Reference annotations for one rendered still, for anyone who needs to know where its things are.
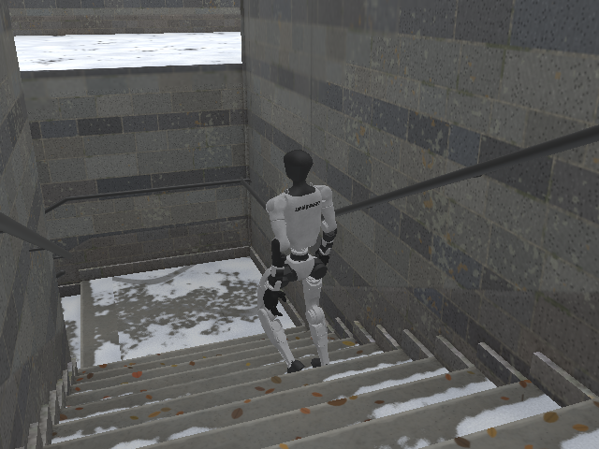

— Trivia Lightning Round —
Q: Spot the right robot foot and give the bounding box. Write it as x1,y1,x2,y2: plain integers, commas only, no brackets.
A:
311,358,327,368

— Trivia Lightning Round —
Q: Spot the humanoid robot head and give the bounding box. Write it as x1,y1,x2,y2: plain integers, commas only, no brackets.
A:
284,150,315,196

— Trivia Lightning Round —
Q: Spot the left robot hand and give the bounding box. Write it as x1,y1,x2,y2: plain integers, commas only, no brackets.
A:
263,288,286,316

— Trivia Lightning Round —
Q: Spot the robot left upper arm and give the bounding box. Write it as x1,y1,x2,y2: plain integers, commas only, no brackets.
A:
266,194,290,252

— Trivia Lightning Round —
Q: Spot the robot left forearm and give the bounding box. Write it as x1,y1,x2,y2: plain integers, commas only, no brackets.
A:
268,239,286,291

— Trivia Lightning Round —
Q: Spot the robot right forearm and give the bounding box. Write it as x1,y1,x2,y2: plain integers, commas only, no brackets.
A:
319,223,337,255

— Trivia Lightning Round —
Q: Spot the right robot hand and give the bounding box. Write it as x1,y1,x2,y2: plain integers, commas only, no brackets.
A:
314,249,329,265

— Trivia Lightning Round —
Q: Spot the robot right upper arm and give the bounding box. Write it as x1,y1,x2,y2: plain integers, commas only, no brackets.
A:
314,185,337,233

